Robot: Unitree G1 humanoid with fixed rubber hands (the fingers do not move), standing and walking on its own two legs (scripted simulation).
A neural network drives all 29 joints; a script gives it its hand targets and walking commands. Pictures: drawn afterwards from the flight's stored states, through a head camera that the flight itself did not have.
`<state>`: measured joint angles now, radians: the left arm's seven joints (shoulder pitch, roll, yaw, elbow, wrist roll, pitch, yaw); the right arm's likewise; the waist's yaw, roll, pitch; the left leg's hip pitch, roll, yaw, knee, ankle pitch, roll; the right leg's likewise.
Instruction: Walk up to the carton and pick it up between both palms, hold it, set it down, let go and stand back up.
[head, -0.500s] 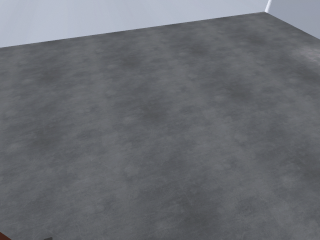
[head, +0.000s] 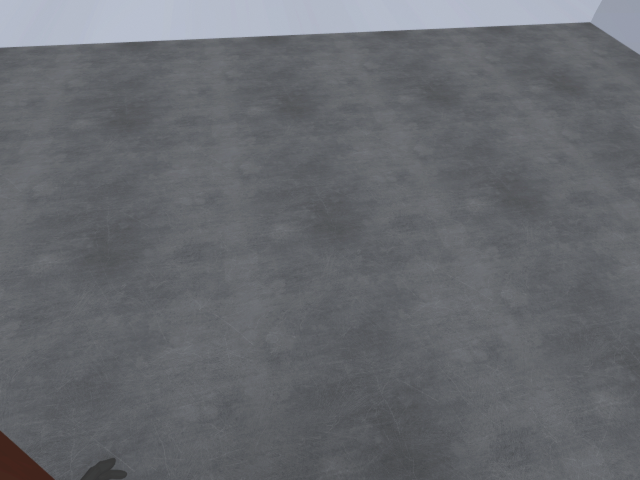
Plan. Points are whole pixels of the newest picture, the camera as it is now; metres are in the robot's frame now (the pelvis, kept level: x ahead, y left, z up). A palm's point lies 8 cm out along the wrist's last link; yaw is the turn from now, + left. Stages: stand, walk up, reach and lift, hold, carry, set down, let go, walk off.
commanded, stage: walk up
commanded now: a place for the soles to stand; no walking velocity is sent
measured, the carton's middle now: out of the picture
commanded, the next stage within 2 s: none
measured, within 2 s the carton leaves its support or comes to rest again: neither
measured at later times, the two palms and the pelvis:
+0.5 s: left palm out of the picture +0.09 +0.25 -0.08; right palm out of the picture +0.08 -0.34 -0.13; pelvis +0.01 -0.06 +0.00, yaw +4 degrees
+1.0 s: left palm out of the picture +0.05 +0.29 -0.12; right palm out of the picture +0.10 -0.29 -0.10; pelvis -0.01 -0.01 +0.00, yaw +14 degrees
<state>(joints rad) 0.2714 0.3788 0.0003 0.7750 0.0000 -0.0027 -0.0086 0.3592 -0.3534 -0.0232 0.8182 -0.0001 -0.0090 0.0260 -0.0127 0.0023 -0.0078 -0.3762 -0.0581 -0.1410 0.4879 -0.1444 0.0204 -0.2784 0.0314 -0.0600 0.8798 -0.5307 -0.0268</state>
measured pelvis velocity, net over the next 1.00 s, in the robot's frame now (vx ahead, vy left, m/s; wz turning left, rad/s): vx -0.01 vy -0.01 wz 0.24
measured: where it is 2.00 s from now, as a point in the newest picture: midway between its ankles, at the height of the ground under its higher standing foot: outside the picture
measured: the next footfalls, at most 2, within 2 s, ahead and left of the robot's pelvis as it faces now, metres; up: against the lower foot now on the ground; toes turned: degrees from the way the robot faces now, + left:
right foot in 0.26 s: +0.06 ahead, -0.11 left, +0.00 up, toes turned +1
left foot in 0.42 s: +0.01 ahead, +0.11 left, +0.06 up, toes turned -8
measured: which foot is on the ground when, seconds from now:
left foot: down 0.00-0.28, up 0.30-0.40, down 0.42-0.46, up 0.48-0.84, down 0.86-1.00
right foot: up 0.00-0.24, down 0.26-0.86, up 0.88-1.00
